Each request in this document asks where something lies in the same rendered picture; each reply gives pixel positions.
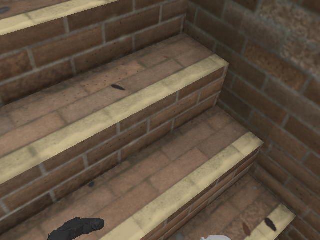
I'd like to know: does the robot left hand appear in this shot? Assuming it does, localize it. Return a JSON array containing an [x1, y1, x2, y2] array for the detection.
[[47, 217, 105, 240]]

